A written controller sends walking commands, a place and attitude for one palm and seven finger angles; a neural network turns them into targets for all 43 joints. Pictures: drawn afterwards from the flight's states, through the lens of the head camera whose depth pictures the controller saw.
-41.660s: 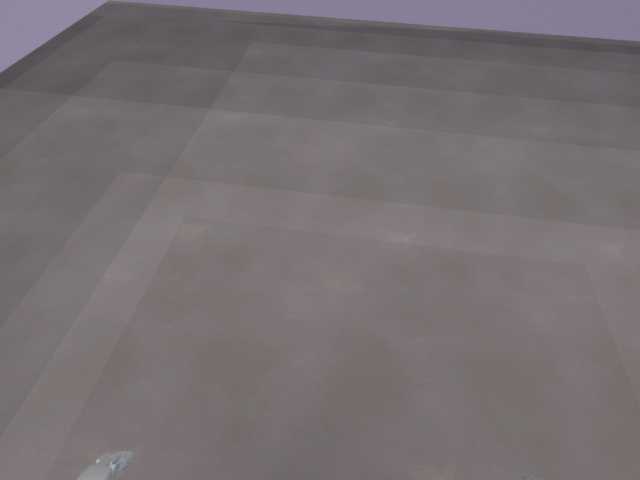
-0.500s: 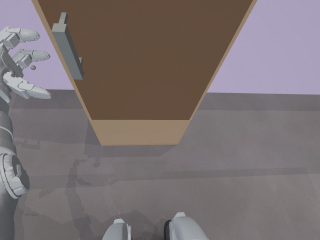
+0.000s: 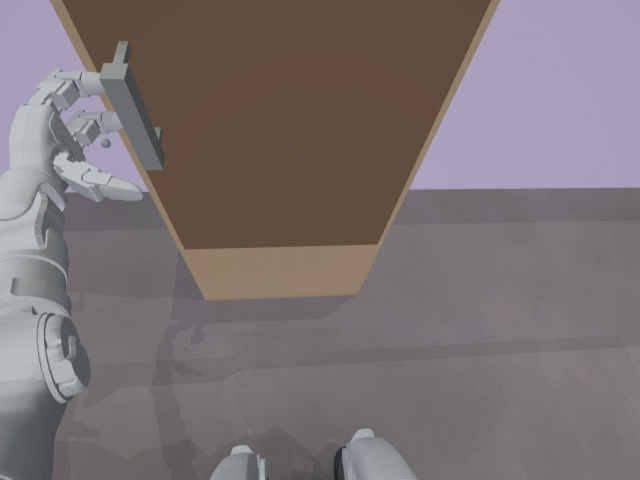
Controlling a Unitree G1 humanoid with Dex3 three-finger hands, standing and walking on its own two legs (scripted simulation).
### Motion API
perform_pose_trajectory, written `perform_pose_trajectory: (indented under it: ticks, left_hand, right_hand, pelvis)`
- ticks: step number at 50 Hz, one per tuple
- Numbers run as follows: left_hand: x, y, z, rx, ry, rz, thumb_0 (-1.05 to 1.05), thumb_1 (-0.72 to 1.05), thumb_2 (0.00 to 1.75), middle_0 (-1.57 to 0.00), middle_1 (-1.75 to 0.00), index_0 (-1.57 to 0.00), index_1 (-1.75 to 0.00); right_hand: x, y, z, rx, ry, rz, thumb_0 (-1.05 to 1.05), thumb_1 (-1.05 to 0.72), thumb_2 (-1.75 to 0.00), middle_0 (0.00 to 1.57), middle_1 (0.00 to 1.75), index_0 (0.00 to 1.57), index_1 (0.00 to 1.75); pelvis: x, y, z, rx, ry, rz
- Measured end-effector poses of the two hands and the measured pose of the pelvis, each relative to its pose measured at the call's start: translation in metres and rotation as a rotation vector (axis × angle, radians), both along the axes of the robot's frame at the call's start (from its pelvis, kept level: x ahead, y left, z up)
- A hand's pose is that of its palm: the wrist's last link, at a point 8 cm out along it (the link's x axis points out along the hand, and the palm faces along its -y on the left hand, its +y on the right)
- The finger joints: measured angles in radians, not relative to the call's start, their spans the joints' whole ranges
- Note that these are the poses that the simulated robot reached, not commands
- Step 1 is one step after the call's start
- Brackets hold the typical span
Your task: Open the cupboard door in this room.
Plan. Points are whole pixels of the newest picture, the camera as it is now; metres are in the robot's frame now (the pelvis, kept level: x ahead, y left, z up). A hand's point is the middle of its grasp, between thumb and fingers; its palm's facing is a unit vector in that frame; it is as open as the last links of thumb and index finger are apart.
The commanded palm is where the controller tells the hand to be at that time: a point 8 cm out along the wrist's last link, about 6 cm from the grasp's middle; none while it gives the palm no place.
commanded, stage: slide the fingers in behind the handle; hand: left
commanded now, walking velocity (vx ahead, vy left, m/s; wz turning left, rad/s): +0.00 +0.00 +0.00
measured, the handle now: (139, 110) +0.54 +0.19 +0.10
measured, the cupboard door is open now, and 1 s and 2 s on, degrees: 0 0 0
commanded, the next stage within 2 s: close the thumb around the handle in 0.98 s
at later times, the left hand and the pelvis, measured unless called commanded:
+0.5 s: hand (132, 149) +0.48 +0.19 +0.10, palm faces -0.05 -1.00 +0.00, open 14.0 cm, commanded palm +0.47 +0.23 +0.10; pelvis -0.01 -0.01 +0.00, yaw +1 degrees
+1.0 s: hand (138, 144) +0.49 +0.18 +0.10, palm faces -0.04 -1.00 -0.01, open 14.0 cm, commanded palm +0.47 +0.23 +0.10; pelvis +0.00 -0.01 +0.00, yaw +0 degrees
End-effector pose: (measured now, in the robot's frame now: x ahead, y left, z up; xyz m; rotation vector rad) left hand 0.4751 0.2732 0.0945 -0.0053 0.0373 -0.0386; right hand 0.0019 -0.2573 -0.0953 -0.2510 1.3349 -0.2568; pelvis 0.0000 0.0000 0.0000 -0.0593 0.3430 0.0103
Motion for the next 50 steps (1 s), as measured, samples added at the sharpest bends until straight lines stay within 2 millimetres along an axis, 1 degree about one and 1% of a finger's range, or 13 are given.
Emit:
perform_pose_trajectory:
  ticks: [8,19,27,33,38,44,50]
  left_hand:
    - [-0.004,-0.011,0.002,0.005,-0.023,0.007,-0.01,-0.50,0.30,-0.30,-1.19,-0.30,-1.20]
    - [-0.012,-0.017,0.002,0.011,-0.020,0.011,-0.01,-0.50,0.30,-0.30,-1.20,-0.30,-1.20]
    - [-0.009,-0.037,0.001,0.003,-0.015,-0.012,-0.01,-0.51,0.30,-0.30,-1.20,-0.30,-1.20]
    - [-0.003,-0.049,-0.002,-0.004,-0.004,0.003,-0.01,-0.50,0.30,-0.30,-1.20,-0.30,-1.20]
    - [0.001,-0.046,-0.001,0.022,-0.009,0.025,-0.01,-0.50,0.30,-0.31,-1.20,-0.30,-1.20]
    - [-0.001,-0.036,0.002,0.017,-0.013,0.032,-0.01,-0.50,0.30,-0.30,-1.19,-0.30,-1.20]
    - [-0.006,-0.037,0.004,0.014,-0.021,0.002,-0.01,-0.50,0.30,-0.30,-1.19,-0.30,-1.20]
  right_hand:
    - [0.003,-0.008,0.001,-0.001,-0.018,-0.001,0.01,-0.90,-0.90,0.21,0.30,0.20,0.30]
    - [0.012,-0.017,0.002,-0.010,-0.051,0.020,0.01,-0.90,-0.90,0.21,0.30,0.20,0.30]
    - [0.014,-0.018,-0.002,-0.006,-0.062,0.030,0.01,-0.90,-0.90,0.21,0.30,0.20,0.30]
    - [0.010,-0.015,-0.005,0.009,-0.066,0.018,0.01,-0.90,-0.90,0.21,0.30,0.20,0.30]
    - [0.002,-0.013,-0.005,0.016,-0.058,-0.003,0.01,-0.90,-0.90,0.21,0.30,0.20,0.30]
    - [-0.007,-0.013,-0.004,0.019,-0.025,-0.013,0.01,-0.90,-0.90,0.21,0.30,0.20,0.30]
    - [-0.006,-0.016,-0.002,0.009,-0.011,-0.003,0.01,-0.90,-0.90,0.21,0.30,0.20,0.30]
  pelvis:
    - [0.000,-0.005,0.001,0.007,-0.009,-0.005]
    - [-0.004,-0.011,0.002,0.010,-0.021,0.004]
    - [-0.007,-0.012,0.000,0.012,-0.019,0.011]
    - [-0.007,-0.012,0.000,0.018,-0.016,0.003]
    - [-0.007,-0.013,0.000,0.021,-0.013,-0.008]
    - [-0.005,-0.014,0.001,0.021,-0.014,-0.010]
    - [-0.003,-0.013,0.002,0.018,-0.016,-0.002]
